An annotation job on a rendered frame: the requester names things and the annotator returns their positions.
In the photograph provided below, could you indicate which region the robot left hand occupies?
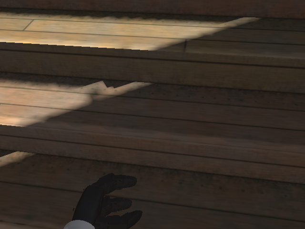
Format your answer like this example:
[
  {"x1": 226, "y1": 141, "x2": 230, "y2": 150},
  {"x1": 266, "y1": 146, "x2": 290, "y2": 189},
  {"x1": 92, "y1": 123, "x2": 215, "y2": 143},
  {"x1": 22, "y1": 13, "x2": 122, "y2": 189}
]
[{"x1": 72, "y1": 173, "x2": 143, "y2": 229}]

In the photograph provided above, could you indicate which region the robot left forearm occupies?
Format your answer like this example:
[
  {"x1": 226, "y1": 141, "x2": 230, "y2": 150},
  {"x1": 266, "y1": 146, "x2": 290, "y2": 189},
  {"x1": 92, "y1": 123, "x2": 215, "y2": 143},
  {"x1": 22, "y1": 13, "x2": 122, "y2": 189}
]
[{"x1": 64, "y1": 219, "x2": 95, "y2": 229}]

